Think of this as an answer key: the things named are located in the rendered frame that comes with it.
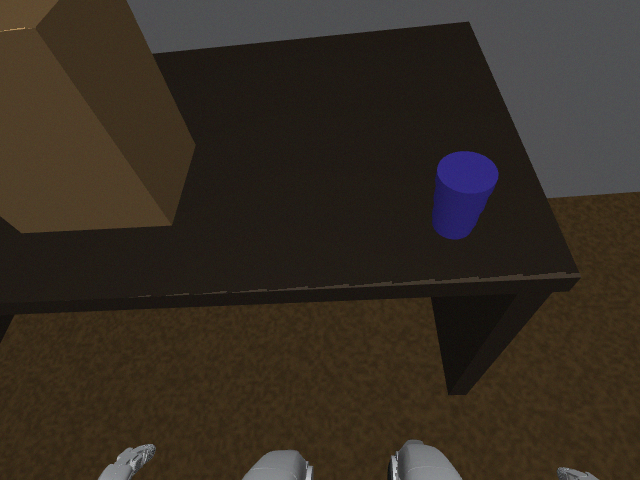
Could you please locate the desk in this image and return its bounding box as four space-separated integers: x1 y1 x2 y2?
0 22 581 395

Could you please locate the left robot hand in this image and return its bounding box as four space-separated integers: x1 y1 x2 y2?
98 444 156 480

